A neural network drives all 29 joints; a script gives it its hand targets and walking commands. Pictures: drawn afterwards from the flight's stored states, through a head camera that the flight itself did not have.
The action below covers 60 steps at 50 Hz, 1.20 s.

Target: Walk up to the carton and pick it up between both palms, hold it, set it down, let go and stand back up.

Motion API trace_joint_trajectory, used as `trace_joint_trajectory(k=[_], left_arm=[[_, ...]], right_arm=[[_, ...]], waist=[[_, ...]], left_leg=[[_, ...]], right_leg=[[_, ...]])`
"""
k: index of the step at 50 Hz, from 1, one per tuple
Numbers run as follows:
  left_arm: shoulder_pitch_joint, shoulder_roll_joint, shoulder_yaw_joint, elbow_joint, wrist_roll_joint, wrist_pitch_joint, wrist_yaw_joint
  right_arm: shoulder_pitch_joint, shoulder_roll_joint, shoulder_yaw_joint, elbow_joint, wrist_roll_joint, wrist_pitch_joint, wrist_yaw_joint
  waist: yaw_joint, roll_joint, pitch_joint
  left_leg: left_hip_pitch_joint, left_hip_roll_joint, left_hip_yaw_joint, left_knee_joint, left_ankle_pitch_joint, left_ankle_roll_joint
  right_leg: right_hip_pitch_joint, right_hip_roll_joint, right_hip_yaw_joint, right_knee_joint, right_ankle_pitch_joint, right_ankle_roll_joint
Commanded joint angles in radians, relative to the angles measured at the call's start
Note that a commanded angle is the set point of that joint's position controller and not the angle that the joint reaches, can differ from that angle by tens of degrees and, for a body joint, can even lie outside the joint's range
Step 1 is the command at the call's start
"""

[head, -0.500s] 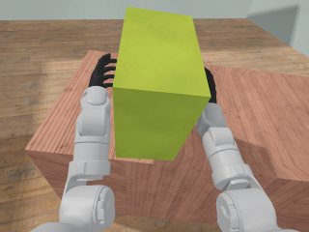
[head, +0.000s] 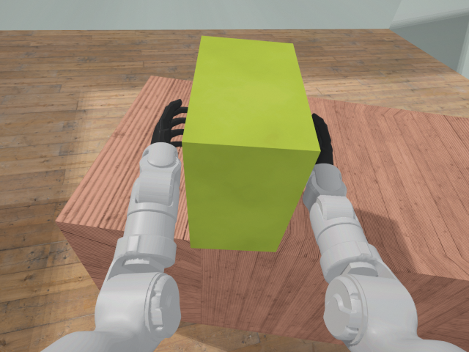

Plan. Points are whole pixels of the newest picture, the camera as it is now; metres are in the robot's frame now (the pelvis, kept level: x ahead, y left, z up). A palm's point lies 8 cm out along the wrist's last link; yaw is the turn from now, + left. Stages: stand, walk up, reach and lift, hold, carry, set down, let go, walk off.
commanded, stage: set down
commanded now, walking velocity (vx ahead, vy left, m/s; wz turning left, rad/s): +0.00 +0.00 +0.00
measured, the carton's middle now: (240, 148) +0.46 +0.01 +0.11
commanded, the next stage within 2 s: none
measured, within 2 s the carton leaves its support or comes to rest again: neither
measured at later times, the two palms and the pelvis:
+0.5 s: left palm (178, 147) +0.42 +0.12 +0.13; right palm (324, 158) +0.42 -0.14 +0.13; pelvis +0.02 -0.01 +0.00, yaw -1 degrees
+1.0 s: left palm (185, 155) +0.44 +0.11 +0.10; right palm (322, 168) +0.43 -0.15 +0.10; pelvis +0.03 -0.01 +0.00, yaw -2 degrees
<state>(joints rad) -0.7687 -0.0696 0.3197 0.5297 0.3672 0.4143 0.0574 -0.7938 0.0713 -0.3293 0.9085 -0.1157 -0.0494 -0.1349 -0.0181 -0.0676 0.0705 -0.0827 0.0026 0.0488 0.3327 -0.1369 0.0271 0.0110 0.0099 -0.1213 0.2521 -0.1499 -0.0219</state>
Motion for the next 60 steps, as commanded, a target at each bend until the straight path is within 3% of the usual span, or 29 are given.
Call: trace_joint_trajectory(k=[1, 7, 14, 19, 23, 30, 35, 40, 50, 60], left_arm=[[-0.690, -0.556, -0.353, -0.039, -0.110, -0.123, -0.108], [-0.708, -0.561, -0.297, 0.020, -0.089, -0.174, -0.098], [-0.676, -0.507, -0.166, 0.109, -0.036, -0.190, -0.119], [-0.670, -0.512, -0.160, 0.089, -0.022, -0.220, -0.115], [-0.642, -0.496, -0.137, 0.106, -0.010, -0.225, -0.120], [-0.663, -0.537, -0.210, 0.051, -0.042, -0.281, -0.094], [-0.636, -0.520, -0.177, 0.093, -0.035, -0.279, -0.101], [-0.653, -0.542, -0.189, 0.085, -0.039, -0.307, -0.088], [-0.641, -0.509, -0.108, 0.154, 0.004, -0.321, -0.087], [-0.657, -0.501, -0.075, 0.182, 0.026, -0.356, -0.068]], right_arm=[[-0.816, 0.387, 0.228, -0.215, -0.030, -0.118, 0.134], [-0.809, 0.423, 0.194, -0.138, -0.056, -0.126, 0.149], [-0.770, 0.422, 0.134, -0.061, -0.102, -0.113, 0.158], [-0.756, 0.444, 0.147, -0.069, -0.111, -0.142, 0.162], [-0.721, 0.443, 0.138, -0.048, -0.126, -0.141, 0.158], [-0.708, 0.476, 0.167, -0.083, -0.139, -0.186, 0.160], [-0.672, 0.475, 0.142, -0.053, -0.161, -0.171, 0.158], [-0.689, 0.486, 0.150, -0.080, -0.170, -0.194, 0.169], [-0.662, 0.478, 0.070, -0.041, -0.222, -0.181, 0.192], [-0.632, 0.478, -0.004, -0.004, -0.280, -0.184, 0.215]], waist=[[-0.031, 0.116, -0.593], [-0.008, 0.113, -0.647], [0.013, 0.061, -0.549], [0.020, 0.078, -0.595], [0.021, 0.068, -0.556], [0.008, 0.090, -0.714], [0.008, 0.065, -0.660], [0.015, 0.079, -0.751], [0.029, 0.062, -0.700], [0.024, 0.083, -0.722]], left_leg=[[0.278, 0.032, -0.005, -0.002, 0.257, -0.060], [0.225, 0.026, 0.006, -0.014, 0.245, -0.055], [0.134, 0.015, 0.025, -0.055, 0.171, -0.028], [0.151, 0.011, 0.036, -0.028, 0.290, -0.037], [0.121, 0.011, 0.040, -0.036, 0.272, -0.033], [0.158, 0.015, 0.037, 0.019, 0.426, -0.057], [0.098, 0.015, 0.035, -0.007, 0.328, -0.042], [0.110, 0.021, 0.034, 0.014, 0.418, -0.052], [0.061, 0.025, 0.046, -0.021, 0.323, -0.035], [0.102, 0.035, 0.053, -0.005, 0.364, -0.047]], right_leg=[[-0.029, 0.011, -0.025, -0.023, 0.135, 0.022], [0.034, 0.001, -0.004, -0.007, 0.199, 0.027], [0.089, -0.012, 0.014, -0.004, 0.226, 0.049], [0.147, -0.007, 0.016, 0.030, 0.389, 0.058], [0.150, -0.010, 0.017, 0.032, 0.407, 0.063], [0.143, -0.002, 0.013, 0.071, 0.565, 0.062], [0.137, -0.009, 0.020, 0.067, 0.522, 0.068], [0.140, -0.004, 0.016, 0.090, 0.594, 0.065], [0.114, -0.010, 0.023, 0.075, 0.506, 0.061], [0.026, -0.007, 0.015, 0.067, 0.458, 0.049]])
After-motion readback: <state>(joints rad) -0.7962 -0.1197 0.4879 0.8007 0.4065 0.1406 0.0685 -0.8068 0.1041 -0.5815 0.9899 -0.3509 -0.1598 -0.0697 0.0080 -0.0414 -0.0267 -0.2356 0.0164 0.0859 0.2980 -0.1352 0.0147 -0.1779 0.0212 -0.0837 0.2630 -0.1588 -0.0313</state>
